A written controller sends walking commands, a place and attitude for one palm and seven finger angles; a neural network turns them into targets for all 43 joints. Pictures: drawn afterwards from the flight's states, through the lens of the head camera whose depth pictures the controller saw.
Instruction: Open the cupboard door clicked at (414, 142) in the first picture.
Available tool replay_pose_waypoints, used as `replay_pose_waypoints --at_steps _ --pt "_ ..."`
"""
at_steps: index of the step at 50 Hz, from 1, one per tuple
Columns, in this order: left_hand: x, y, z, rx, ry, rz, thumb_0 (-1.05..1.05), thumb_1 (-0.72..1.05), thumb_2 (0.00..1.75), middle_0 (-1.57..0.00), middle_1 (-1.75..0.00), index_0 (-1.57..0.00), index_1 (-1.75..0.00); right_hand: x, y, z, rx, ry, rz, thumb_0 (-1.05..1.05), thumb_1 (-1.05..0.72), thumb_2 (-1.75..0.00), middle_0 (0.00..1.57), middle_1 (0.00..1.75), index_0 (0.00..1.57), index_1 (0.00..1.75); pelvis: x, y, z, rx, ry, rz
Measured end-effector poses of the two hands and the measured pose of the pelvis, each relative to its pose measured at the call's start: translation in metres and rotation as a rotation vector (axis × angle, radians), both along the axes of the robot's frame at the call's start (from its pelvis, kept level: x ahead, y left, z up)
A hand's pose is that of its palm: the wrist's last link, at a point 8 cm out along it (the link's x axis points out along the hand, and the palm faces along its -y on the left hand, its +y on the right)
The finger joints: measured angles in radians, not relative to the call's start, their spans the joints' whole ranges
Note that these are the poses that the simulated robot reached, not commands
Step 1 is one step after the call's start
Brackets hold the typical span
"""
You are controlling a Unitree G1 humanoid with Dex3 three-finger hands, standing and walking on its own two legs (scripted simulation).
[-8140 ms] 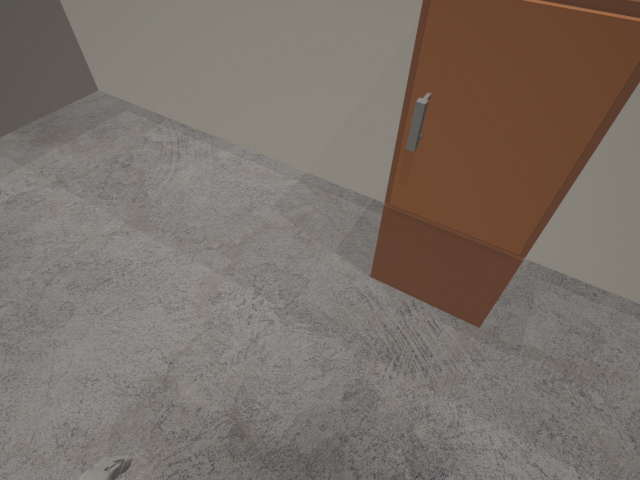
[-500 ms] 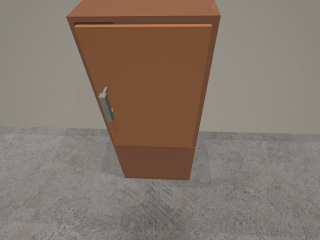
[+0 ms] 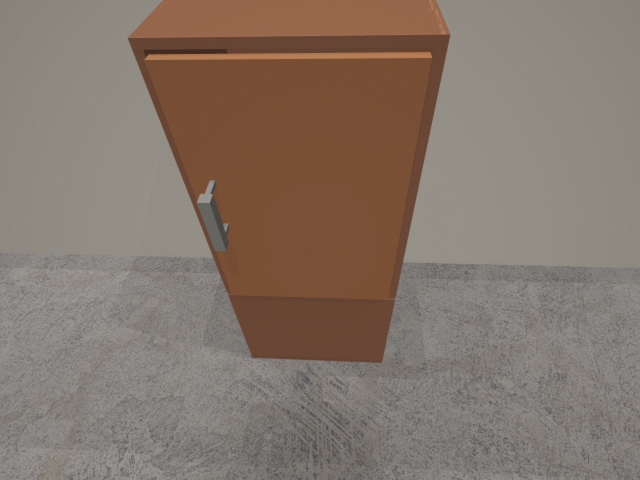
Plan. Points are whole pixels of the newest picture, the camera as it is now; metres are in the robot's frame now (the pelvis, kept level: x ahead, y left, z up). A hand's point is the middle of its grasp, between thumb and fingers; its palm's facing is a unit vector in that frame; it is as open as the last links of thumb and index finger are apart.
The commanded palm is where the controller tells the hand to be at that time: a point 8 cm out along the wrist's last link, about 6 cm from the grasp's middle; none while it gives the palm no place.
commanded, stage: raise the hand with hooked fingers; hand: left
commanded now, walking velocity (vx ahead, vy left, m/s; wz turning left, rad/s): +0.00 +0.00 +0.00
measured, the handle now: (216, 216) +0.56 +0.23 -0.03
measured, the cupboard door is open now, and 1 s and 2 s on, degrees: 0 0 0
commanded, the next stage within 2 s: none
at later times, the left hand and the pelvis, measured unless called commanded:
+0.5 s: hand out of the picture +0.13 +0.20 -0.08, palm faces +0.11 -0.99 +0.01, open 9.0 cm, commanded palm +0.14 +0.25 -0.06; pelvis -0.02 -0.01 -0.09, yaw +2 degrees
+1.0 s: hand (132, 428) +0.19 +0.26 -0.05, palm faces +0.06 -0.99 -0.08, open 12.1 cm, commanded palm +0.17 +0.31 -0.04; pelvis -0.04 +0.02 -0.09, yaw +2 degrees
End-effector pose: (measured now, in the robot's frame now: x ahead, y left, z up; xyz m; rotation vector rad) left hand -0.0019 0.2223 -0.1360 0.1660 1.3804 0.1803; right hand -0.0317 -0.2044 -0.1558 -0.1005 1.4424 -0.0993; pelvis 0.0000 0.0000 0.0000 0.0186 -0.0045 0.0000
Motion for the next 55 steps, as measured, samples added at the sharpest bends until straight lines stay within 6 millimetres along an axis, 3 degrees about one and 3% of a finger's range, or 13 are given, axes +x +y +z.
replay_pose_waypoints --at_steps 2,9,12,16,19,23,28,32,36,41,45,49,55 --pt "0.010 0.002 0.003 0.004 -0.053 0.045 0.02 0.94 0.90 -0.20 -0.30 -0.20 -0.30 0.011 -0.005 0.002 -0.013 -0.036 -0.008 0.01 -0.91 -0.90 0.20 0.30 0.20 0.30 0.001 -0.001 -0.002 -0.006 0.006 -0.004" --pt "0.159 0.014 0.107 0.044 -0.900 0.044 0.02 0.89 0.87 -0.21 -0.34 -0.20 -0.33 0.121 -0.046 0.034 -0.150 -0.563 0.040 0.02 -0.91 -0.90 0.20 0.30 0.20 0.30 0.001 0.001 -0.009 -0.007 0.051 0.027" --pt "0.200 0.011 0.135 -0.026 -1.198 -0.021 0.02 0.83 0.85 -0.21 -0.37 -0.20 -0.36 0.172 -0.060 0.057 -0.190 -0.760 0.082 0.02 -0.91 -0.90 0.20 0.30 0.20 0.30 -0.003 -0.002 -0.021 0.001 0.115 0.018" --pt "0.196 0.003 0.128 -0.149 -1.407 -0.144 0.01 0.74 0.82 -0.21 -0.42 -0.21 -0.41 0.225 -0.069 0.085 -0.226 -0.946 0.163 0.01 -0.91 -0.90 0.20 0.30 0.20 0.30 -0.006 -0.007 -0.043 0.005 0.179 0.004" --pt "0.166 0.003 0.096 -0.200 -1.344 -0.209 0.00 0.67 0.79 -0.22 -0.46 -0.21 -0.46 0.253 -0.068 0.092 -0.240 -1.017 0.222 0.01 -0.91 -0.90 0.20 0.30 0.20 0.30 -0.008 -0.008 -0.060 0.004 0.219 0.006" --pt "0.121 0.020 0.057 -0.180 -1.208 -0.109 0.01 0.57 0.75 -0.23 -0.52 -0.23 -0.52 0.273 -0.051 0.080 -0.231 -1.033 0.284 0.01 -0.91 -0.90 0.20 0.30 0.20 0.30 -0.012 -0.007 -0.080 -0.013 0.256 0.026" --pt "0.112 0.045 0.068 -0.045 -1.316 -0.071 0.01 0.45 0.70 -0.24 -0.59 -0.23 -0.59 0.264 -0.015 0.034 -0.154 -0.949 0.343 0.01 -0.91 -0.90 0.20 0.30 0.20 0.30 -0.023 -0.003 -0.098 -0.054 0.279 0.051" --pt "0.147 0.042 0.092 -0.081 -1.449 -0.233 0.01 0.35 0.66 -0.24 -0.65 -0.23 -0.65 0.231 0.013 -0.007 -0.065 -0.840 0.328 0.01 -0.91 -0.90 0.20 0.30 0.20 0.30 -0.033 0.002 -0.106 -0.077 0.289 0.058" --pt "0.181 0.039 0.088 -0.198 -1.359 -0.338 0.01 0.26 0.62 -0.25 -0.71 -0.24 -0.71 0.185 0.024 -0.028 -0.015 -0.728 0.218 0.02 -0.90 -0.90 0.21 0.30 0.21 0.30 -0.041 0.007 -0.104 -0.071 0.296 0.043" --pt "0.187 0.053 0.084 -0.223 -1.213 -0.226 0.01 0.15 0.57 -0.26 -0.79 -0.25 -0.78 0.139 0.012 -0.022 -0.051 -0.646 0.106 0.02 -0.90 -0.90 0.21 0.30 0.21 0.30 -0.041 0.015 -0.089 -0.053 0.291 0.023" --pt "0.173 0.074 0.097 -0.107 -1.268 -0.150 0.00 0.06 0.54 -0.27 -0.85 -0.26 -0.84 0.123 -0.007 -0.010 -0.124 -0.628 0.107 0.02 -0.90 -0.90 0.21 0.30 0.21 0.30 -0.040 0.019 -0.083 -0.050 0.288 0.021" --pt "0.167 0.087 0.097 -0.047 -1.329 -0.165 0.00 -0.04 0.50 -0.27 -0.91 -0.26 -0.90 0.127 -0.023 -0.003 -0.189 -0.637 0.163 0.02 -0.90 -0.90 0.21 0.30 0.21 0.30 -0.041 0.023 -0.087 -0.059 0.291 0.038" --pt "0.181 0.087 0.084 -0.147 -1.299 -0.241 0.00 -0.18 0.43 -0.28 -1.00 -0.27 -0.99 0.151 -0.029 0.012 -0.242 -0.710 0.193 0.02 -0.90 -0.90 0.20 0.30 0.21 0.30 -0.042 0.026 -0.088 -0.072 0.279 0.043"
